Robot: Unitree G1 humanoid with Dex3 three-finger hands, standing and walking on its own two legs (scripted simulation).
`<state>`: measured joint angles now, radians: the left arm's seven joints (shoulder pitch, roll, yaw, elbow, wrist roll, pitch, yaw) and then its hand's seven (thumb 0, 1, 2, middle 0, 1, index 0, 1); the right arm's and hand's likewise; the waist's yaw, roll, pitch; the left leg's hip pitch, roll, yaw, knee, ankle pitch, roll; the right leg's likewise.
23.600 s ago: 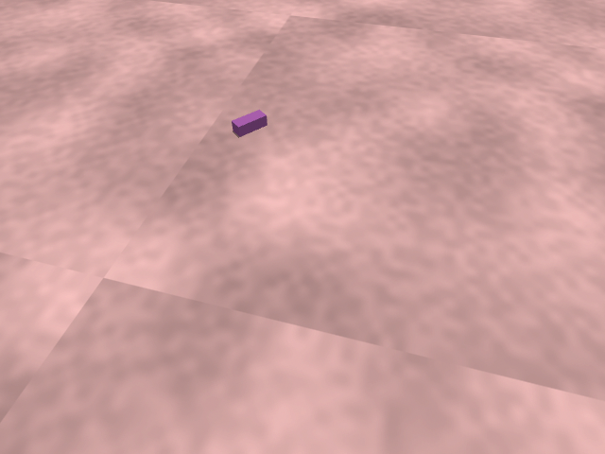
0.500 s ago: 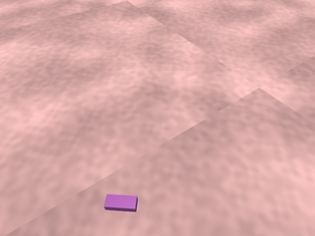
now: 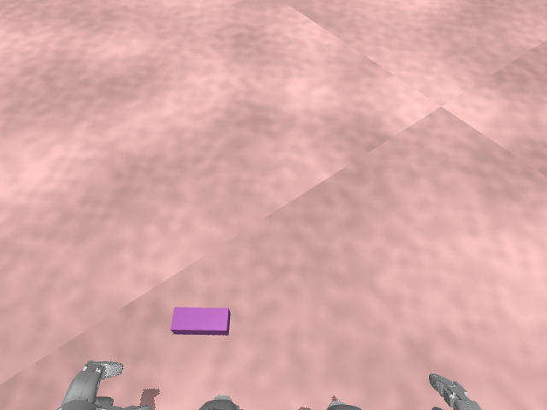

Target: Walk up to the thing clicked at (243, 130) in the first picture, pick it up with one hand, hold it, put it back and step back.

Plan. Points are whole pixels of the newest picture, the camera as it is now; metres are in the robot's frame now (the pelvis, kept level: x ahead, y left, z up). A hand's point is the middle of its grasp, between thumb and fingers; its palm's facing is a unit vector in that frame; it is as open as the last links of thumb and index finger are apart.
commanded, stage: rise first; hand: left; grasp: from above
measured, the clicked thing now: (201, 321) +0.42 +0.25 -0.71
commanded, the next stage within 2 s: none
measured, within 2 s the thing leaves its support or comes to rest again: neither
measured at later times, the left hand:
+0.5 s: hand out of the picture +0.13 +0.26 -0.21, palm faces -0.16 -0.86 -0.48, open 14.2 cm
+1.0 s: hand (142, 379) +0.21 +0.30 -0.36, palm faces -0.42 -0.55 -0.72, open 14.2 cm
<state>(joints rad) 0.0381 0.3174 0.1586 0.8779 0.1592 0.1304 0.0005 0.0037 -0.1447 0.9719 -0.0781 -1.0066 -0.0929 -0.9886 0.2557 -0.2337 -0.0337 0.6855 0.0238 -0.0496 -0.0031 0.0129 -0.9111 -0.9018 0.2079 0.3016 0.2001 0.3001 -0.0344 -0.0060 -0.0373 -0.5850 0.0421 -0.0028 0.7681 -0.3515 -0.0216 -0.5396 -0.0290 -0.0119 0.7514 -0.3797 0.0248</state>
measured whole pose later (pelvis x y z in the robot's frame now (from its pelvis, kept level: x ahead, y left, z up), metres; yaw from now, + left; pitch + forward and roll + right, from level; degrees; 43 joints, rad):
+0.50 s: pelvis +0.00 +0.01 -0.07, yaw +0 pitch +20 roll -3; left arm 0.27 0.32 0.14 0.41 0.26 0.23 0.01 0.00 -0.54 0.99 -0.07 -1.06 -0.07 -1.06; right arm 0.18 -0.22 -0.03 0.55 0.00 -0.15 -0.02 0.01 -0.89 -0.90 0.21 0.30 0.20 0.30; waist -0.02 0.00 -0.12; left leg -1.01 0.05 -0.04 1.22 -0.55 -0.02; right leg -0.94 -0.02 -0.03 1.18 -0.57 0.03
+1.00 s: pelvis -0.05 +0.00 -0.22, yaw -2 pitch +32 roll -3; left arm -0.13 0.48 0.14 0.66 0.63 -0.07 0.07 0.00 -0.57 1.01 -0.09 -1.03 -0.08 -1.04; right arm 0.05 -0.28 -0.06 0.63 -0.01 -0.20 0.03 0.01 -0.90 -0.90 0.21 0.30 0.20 0.30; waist -0.02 0.00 -0.18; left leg -1.68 0.04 -0.07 1.79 -0.66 -0.02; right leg -1.61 -0.02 -0.02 1.77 -0.71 0.03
